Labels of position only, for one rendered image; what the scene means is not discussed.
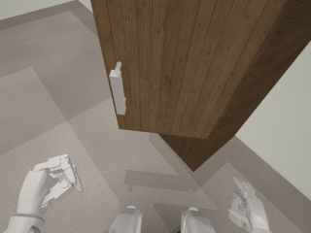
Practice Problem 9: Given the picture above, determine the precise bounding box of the right robot thigh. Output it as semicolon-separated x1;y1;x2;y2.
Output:
181;210;216;233

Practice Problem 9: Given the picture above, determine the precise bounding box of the robot thigh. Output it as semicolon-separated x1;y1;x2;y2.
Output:
181;210;216;233
108;208;143;233

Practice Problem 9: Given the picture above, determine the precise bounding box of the robot right hand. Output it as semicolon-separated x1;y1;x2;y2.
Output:
228;176;270;233

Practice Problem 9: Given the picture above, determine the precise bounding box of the robot left forearm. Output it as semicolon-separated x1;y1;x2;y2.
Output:
3;214;46;233

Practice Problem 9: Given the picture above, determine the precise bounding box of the robot left hand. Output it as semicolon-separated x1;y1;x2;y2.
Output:
17;154;84;217

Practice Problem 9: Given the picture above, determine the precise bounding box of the handle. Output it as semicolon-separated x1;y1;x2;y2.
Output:
109;61;126;115

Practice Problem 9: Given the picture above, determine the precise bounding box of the left robot thigh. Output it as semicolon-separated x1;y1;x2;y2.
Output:
108;208;143;233

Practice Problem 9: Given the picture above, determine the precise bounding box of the cupboard door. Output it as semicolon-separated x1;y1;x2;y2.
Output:
90;0;287;139

